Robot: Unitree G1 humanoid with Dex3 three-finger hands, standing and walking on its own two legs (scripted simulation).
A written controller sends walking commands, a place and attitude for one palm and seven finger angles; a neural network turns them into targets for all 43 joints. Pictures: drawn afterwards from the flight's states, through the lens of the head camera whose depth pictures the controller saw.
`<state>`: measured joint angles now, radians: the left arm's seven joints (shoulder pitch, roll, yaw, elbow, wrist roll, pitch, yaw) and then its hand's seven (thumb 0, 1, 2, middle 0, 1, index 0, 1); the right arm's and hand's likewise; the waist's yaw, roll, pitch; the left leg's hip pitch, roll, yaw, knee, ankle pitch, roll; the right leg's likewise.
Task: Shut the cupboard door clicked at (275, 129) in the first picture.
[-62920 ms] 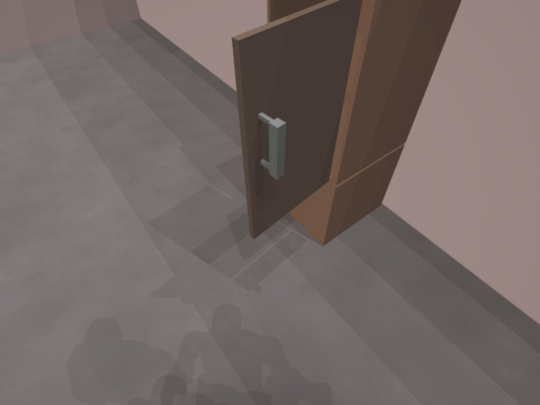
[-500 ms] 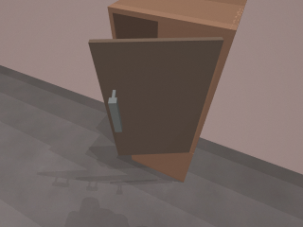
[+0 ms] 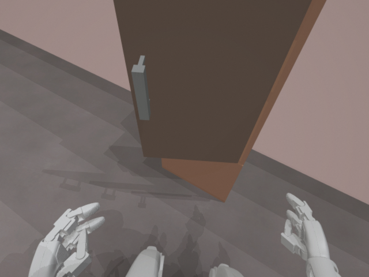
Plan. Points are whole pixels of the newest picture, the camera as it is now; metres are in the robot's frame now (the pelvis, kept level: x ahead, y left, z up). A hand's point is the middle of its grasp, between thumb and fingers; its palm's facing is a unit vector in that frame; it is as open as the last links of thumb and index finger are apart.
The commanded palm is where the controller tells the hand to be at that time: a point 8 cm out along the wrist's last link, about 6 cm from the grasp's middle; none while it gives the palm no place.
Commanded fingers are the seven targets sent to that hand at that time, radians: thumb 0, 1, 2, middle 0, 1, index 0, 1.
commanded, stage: raise the hand and make a fist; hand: left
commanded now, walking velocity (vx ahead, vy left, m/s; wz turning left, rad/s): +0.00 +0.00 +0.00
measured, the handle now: (143, 89) +0.50 +0.17 +0.11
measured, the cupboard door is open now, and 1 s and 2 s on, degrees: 28 28 28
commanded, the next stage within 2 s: bring the fist close to the handle in 1.44 s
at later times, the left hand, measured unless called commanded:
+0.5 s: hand (79, 211) +0.21 +0.21 +0.09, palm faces +0.11 -0.99 -0.06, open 3.6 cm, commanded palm +0.17 +0.26 +0.08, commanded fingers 0.00 0.90 0.90 -1.10 -1.28 -1.10 -1.28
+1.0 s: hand (83, 194) +0.23 +0.21 +0.10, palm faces +0.03 -1.00 -0.05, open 3.1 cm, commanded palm +0.21 +0.27 +0.11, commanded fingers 0.00 0.90 0.90 -1.30 -1.50 -1.30 -1.50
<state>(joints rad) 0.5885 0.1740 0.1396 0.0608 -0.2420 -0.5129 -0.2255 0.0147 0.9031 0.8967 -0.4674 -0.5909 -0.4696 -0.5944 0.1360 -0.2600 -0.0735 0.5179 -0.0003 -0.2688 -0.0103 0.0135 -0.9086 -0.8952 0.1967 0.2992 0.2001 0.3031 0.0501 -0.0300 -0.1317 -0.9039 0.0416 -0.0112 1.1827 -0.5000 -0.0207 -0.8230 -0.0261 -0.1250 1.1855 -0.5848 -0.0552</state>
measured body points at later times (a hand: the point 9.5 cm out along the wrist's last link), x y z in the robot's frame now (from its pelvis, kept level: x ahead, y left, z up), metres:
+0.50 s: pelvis +0.00 +0.02 +0.01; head +0.05 +0.02 +0.46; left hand +0.19 +0.26 +0.09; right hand +0.14 -0.24 -0.07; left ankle +0.04 +0.13 -0.64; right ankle +0.01 -0.09 -0.64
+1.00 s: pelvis +0.01 +0.03 +0.03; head +0.04 +0.03 +0.48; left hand +0.22 +0.26 +0.10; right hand +0.19 -0.19 -0.03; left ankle +0.04 +0.13 -0.64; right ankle +0.01 -0.09 -0.64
